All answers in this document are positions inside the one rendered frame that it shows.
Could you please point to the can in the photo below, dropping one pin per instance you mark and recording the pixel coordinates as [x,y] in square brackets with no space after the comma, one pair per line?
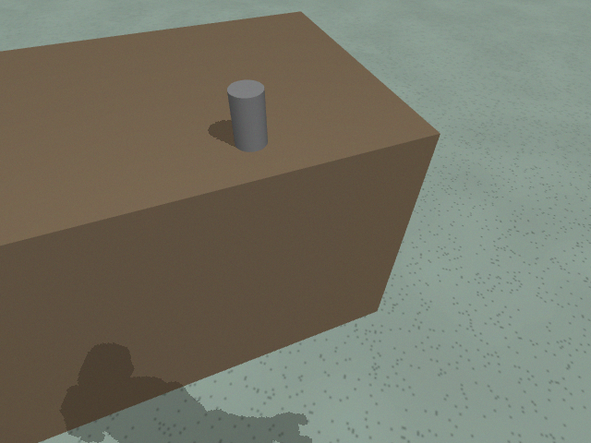
[248,114]

